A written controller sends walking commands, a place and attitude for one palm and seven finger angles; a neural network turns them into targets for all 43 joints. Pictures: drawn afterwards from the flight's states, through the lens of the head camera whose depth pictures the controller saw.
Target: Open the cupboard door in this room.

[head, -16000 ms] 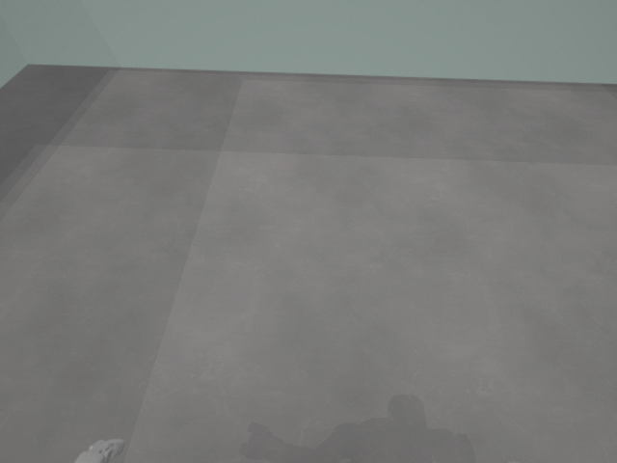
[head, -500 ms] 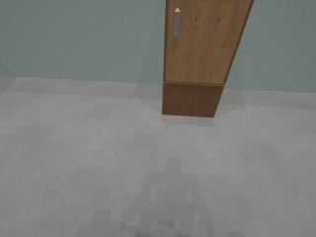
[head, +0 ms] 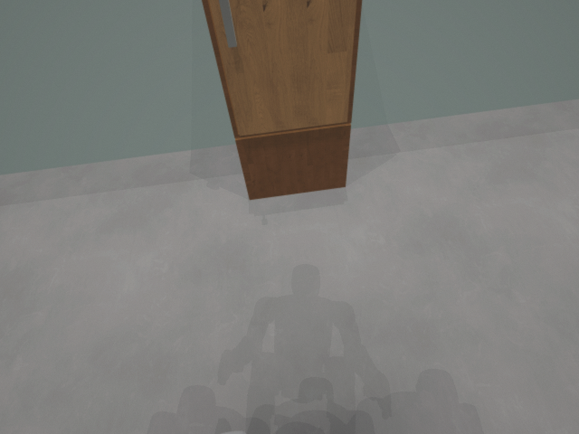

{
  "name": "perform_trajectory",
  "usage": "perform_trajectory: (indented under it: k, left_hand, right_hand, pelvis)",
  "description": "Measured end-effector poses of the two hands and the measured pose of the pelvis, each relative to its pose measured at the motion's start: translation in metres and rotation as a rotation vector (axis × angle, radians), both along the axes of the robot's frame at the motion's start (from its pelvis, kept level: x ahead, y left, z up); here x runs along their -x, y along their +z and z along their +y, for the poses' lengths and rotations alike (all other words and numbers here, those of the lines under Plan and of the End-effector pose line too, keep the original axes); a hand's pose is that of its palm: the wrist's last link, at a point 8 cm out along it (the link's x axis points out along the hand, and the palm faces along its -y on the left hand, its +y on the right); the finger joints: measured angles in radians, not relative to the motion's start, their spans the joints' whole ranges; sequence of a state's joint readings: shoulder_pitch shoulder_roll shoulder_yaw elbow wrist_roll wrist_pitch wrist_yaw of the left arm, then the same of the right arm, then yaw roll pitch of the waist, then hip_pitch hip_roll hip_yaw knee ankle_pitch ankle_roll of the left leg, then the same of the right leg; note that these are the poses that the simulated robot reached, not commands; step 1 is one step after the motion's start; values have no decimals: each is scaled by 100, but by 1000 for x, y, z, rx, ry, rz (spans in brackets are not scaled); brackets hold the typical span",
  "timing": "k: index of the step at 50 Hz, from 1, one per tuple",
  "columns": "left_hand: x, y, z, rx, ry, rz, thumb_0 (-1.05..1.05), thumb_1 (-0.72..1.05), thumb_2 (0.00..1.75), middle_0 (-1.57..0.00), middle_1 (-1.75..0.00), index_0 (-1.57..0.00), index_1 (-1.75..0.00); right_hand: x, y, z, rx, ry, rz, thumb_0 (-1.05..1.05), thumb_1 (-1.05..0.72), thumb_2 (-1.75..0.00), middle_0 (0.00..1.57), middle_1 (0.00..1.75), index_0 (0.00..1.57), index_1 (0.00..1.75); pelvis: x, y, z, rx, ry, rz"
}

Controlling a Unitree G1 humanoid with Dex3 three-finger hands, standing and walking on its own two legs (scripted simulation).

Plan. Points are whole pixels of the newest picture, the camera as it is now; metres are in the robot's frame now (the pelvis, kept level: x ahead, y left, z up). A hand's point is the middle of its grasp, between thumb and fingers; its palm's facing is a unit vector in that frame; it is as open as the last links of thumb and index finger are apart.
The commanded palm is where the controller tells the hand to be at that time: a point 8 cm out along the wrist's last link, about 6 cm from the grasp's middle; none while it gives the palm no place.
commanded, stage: walk to a spot facing it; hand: left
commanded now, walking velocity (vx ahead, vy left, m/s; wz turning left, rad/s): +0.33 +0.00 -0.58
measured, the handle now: (227, 17) +1.09 +0.27 +0.06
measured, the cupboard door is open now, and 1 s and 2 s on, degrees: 0 0 0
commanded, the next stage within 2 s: turn to face it in 0.90 s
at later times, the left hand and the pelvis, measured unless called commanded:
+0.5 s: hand (170, 398) +0.19 +0.24 -0.17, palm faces -0.17 -0.97 -0.19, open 7.4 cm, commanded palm none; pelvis +0.20 +0.04 +0.00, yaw -17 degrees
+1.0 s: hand (301, 214) +0.56 +0.04 -0.14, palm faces -0.60 -0.76 -0.26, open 7.3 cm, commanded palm none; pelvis +0.31 -0.02 +0.00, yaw -33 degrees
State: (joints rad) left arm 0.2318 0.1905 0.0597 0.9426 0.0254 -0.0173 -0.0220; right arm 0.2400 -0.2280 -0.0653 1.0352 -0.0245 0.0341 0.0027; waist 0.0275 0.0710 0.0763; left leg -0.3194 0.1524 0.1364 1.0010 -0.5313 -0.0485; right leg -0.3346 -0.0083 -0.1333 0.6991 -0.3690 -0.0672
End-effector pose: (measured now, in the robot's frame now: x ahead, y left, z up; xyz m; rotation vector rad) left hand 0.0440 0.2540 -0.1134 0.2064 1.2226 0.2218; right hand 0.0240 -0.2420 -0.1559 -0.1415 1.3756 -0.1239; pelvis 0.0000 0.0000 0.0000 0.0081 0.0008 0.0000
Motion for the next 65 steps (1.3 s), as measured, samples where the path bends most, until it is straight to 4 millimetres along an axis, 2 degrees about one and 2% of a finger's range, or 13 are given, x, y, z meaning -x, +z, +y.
perform_trajectory:
  k: [7, 12, 18, 23, 25, 27, 32, 37, 43, 47, 51, 58, 65]
  left_hand:
    - [0, 12, -23, 42, -44, 145, 0, 91, 89, -20, -30, -20, -30]
    - [-14, 14, -24, 63, -62, 221, 1, 91, 89, -20, -30, -20, -30]
    - [-54, 4, -7, 72, -70, 276, 1, 91, 89, -20, -30, -20, -30]
    - [-113, -21, 22, 77, -111, 326, 1, 91, 89, -20, -30, -20, -30]
    - [-151, -26, 33, 67, -156, 317, 1, 91, 89, -20, -30, -20, -30]
    - [-198, -24, 38, 56, -212, 273, 1, 91, 89, -20, -30, -20, -30]
    - [-327, -8, 29, 36, -345, 85, 1, 92, 89, -20, -30, -20, -30]
    - [-430, 9, -10, 34, -477, -52, 1, 92, 90, -19, -30, -19, -30]
    - [-509, 15, -89, 51, -647, -127, 1, 92, 90, -19, -30, -19, -30]
    - [-539, 9, -148, 65, -748, -183, 1, 92, 90, -19, -30, -20, -30]
    - [-538, 8, -175, 77, -777, -176, 0, 91, 89, -20, -30, -20, -30]
    - [-512, 10, -176, 70, -769, -62, 1, 91, 89, -20, -30, -20, -30]
    - [-509, -2, -148, 114, -635, -71, 0, 92, 89, -20, -30, -21, -30]
  right_hand:
    - [-90, 37, -18, 23, -24, -188, 1, -91, -90, 20, 30, 20, 30]
    - [-152, 53, -18, 38, -38, -284, 1, -91, -90, 20, 30, 20, 30]
    - [-223, 56, 0, 45, -30, -323, 1, -91, -90, 20, 30, 20, 30]
    - [-276, 51, 22, 79, -55, -390, 1, -91, -90, 20, 30, 20, 30]
    - [-276, 51, 27, 88, -91, -390, 0, -91, -90, 20, 30, 20, 30]
    - [-265, 52, 32, 94, -144, -354, 0, -91, -89, 20, 30, 20, 30]
    - [-210, 51, 43, 104, -298, -180, 0, -92, -89, 20, 30, 20, 30]
    - [-154, 50, 46, 111, -444, -15, 0, -93, -89, 20, 30, 20, 30]
    - [-113, 38, 51, 73, -596, 105, 0, -92, -90, 20, 30, 20, 30]
    - [-105, 19, 46, 26, -671, 141, 0, -91, -90, 20, 30, 20, 30]
    - [-126, 14, 26, 19, -698, 113, 1, -91, -90, 20, 30, 20, 30]
    - [-195, 26, -11, 53, -670, -74, 0, -91, -90, 20, 30, 20, 30]
    - [-244, 31, -8, 48, -576, -95, 0, -91, -90, 20, 30, 20, 30]
  pelvis:
    - [-38, 23, -7, -17, -84, 14]
    - [-74, 27, -2, -12, -132, 23]
    - [-128, 22, 14, 4, -178, 28]
    - [-182, 3, 35, 21, -250, 25]
    - [-197, 2, 40, 19, -292, 11]
    - [-212, 7, 43, 23, -320, 4]
    - [-242, 20, 45, 25, -374, 4]
    - [-269, 22, 38, 16, -431, 6]
    - [-295, 15, 16, 2, -510, 6]
    - [-309, 0, -12, -7, -554, 6]
    - [-314, 1, -25, -5, -595, -16]
    - [-332, 17, -33, -1, -618, -11]
    - [-354, 14, -31, 35, -539, -14]
